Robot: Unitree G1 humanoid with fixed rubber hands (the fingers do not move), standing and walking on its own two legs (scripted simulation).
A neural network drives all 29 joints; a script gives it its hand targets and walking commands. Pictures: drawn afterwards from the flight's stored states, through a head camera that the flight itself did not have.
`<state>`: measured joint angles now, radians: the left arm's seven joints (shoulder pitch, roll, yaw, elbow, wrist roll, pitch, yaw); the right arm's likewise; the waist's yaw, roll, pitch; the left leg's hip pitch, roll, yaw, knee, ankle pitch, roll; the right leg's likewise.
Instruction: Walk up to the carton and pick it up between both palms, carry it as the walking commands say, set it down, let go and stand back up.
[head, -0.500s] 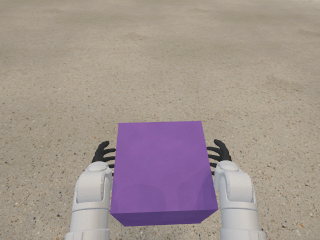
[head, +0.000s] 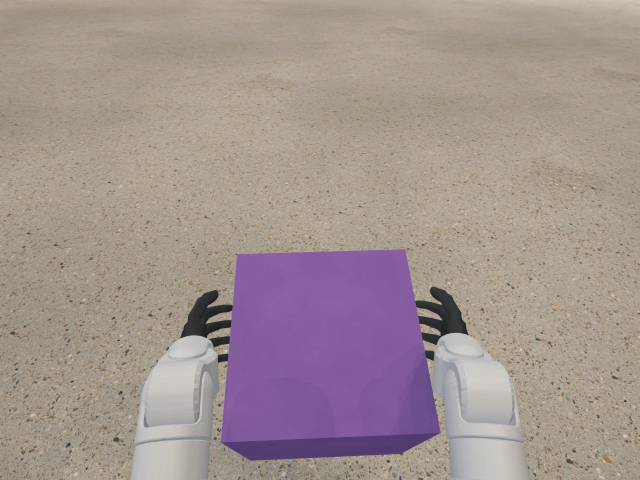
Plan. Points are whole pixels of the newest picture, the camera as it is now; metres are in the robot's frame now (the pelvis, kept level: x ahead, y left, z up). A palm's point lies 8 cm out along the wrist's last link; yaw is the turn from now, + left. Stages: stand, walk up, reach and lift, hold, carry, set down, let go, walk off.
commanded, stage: carry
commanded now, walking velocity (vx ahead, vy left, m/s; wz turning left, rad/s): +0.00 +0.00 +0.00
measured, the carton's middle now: (323, 360) +0.32 +0.00 -0.02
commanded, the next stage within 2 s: hold in 0.50 s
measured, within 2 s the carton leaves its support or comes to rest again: neither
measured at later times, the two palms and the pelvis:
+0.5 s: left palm (198, 350) +0.28 +0.15 +0.07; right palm (454, 346) +0.28 -0.16 +0.07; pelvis +0.00 -0.01 +0.00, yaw +0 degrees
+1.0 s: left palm (197, 321) +0.31 +0.16 +0.08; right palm (445, 317) +0.32 -0.15 +0.08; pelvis +0.01 -0.03 +0.01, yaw +4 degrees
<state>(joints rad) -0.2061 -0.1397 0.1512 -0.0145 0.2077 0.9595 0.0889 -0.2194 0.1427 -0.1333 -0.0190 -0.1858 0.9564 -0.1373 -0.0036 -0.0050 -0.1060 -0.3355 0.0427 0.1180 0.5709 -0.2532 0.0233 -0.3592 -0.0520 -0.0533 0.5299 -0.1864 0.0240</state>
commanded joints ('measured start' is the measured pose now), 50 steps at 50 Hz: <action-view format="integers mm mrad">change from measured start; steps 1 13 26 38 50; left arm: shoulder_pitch -517 -464 -416 -811 -816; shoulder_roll -896 -838 -737 -1005 -947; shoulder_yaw -627 -521 -308 -483 -318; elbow -125 16 143 291 440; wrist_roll -382 -291 -120 -231 -203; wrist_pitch -22 -67 -146 -309 -336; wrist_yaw -275 -268 -284 -367 -434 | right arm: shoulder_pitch -457 -394 -379 -712 -709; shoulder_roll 889 844 747 977 1043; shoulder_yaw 584 493 328 465 377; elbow -77 66 180 341 428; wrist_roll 364 278 115 233 199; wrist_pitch -15 -53 -132 -312 -298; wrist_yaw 330 325 322 452 425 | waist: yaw -6 1 37 -15 0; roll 44 40 1 84 -57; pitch -257 -253 25 -216 -158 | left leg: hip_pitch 65 42 82 256 298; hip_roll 105 113 -115 -103 -106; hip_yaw -122 -141 -192 -247 -220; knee -131 -156 -156 -166 -211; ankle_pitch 22 16 -18 -50 162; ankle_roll -4 4 7 -26 16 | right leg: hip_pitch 91 89 112 203 369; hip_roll -70 -74 123 119 59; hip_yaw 80 82 106 88 170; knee -72 -72 -105 -116 -193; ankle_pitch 2 -17 -68 -99 213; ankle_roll -34 -36 -86 -55 18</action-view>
